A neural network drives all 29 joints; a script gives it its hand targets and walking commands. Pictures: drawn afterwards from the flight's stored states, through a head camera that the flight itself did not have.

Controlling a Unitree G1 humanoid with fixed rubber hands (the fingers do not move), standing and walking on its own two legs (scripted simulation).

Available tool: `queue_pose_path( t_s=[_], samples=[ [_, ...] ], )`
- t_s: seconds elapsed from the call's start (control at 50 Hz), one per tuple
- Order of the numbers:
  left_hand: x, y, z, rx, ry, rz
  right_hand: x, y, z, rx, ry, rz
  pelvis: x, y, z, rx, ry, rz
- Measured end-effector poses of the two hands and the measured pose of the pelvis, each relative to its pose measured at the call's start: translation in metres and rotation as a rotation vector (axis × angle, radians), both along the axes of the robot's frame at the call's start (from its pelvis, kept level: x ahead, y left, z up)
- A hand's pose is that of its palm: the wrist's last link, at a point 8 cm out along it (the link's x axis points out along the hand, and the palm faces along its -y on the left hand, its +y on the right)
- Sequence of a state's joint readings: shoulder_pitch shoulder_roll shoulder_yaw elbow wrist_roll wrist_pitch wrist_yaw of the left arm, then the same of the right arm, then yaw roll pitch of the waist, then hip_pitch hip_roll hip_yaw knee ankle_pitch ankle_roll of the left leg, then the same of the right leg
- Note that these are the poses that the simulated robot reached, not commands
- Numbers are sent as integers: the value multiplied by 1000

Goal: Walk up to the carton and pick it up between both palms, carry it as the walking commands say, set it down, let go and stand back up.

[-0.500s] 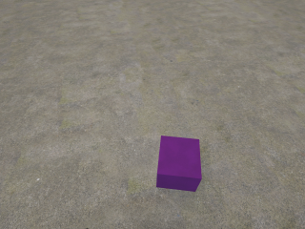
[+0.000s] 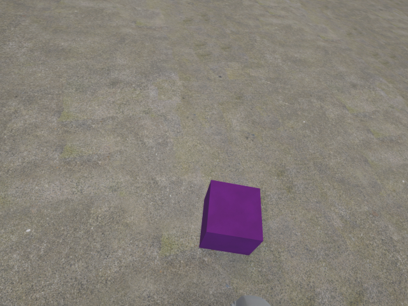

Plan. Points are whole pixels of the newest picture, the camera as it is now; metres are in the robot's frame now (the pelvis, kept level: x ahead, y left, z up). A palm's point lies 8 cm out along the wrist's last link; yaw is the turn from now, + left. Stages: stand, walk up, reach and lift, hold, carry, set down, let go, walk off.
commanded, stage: walk up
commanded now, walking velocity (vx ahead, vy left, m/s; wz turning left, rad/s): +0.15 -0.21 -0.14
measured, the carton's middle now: (230, 217) +0.61 -0.23 -0.69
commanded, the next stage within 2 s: none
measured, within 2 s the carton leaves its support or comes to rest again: neither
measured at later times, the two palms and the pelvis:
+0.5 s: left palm out of the picture +0.11 +0.13 -0.14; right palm out of the picture -0.04 -0.30 -0.16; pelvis +0.02 -0.09 -0.01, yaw -2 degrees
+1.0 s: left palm out of the picture +0.03 +0.16 -0.16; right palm out of the picture -0.02 -0.25 -0.16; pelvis +0.04 -0.05 -0.01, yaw -1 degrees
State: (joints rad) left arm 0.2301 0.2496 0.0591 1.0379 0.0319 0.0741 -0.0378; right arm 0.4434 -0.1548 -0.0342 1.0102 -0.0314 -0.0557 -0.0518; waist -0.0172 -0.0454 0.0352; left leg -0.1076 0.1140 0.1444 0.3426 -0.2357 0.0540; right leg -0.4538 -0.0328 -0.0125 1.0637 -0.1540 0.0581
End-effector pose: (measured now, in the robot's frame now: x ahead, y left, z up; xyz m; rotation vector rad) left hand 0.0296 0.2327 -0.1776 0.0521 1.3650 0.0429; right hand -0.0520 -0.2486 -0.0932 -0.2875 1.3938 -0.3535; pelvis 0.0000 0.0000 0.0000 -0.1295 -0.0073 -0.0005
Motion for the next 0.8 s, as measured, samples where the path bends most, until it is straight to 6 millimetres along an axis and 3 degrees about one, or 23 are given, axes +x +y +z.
queue_pose_path(
  t_s=[0.12,0.22,0.36,0.5,0.64,0.72,0.8],
  samples=[
    [34,-29,4,-19,-47,-51,-17,0,-8,36,25,-60,6,-10,-2,18,-10,-28],
    [73,-49,17,16,-123,-97,-38,0,-22,108,84,-104,10,-26,-4,36,-10,-34],
    [109,-76,25,128,-214,-108,-25,-25,-68,222,85,-118,24,-65,-24,123,-5,-50],
    [78,-107,34,142,-159,-70,13,-48,-70,262,58,-83,24,-87,-13,140,-10,-37],
    [51,-103,28,150,-110,-20,17,-63,-69,224,97,-50,25,-89,-15,126,0,-20],
    [36,-95,18,128,-67,4,18,-57,-67,198,102,-36,27,-80,-18,109,0,-19],
    [25,-86,12,104,-33,23,20,-38,-62,196,79,-41,32,-70,-16,120,-8,-24]
  ],
)
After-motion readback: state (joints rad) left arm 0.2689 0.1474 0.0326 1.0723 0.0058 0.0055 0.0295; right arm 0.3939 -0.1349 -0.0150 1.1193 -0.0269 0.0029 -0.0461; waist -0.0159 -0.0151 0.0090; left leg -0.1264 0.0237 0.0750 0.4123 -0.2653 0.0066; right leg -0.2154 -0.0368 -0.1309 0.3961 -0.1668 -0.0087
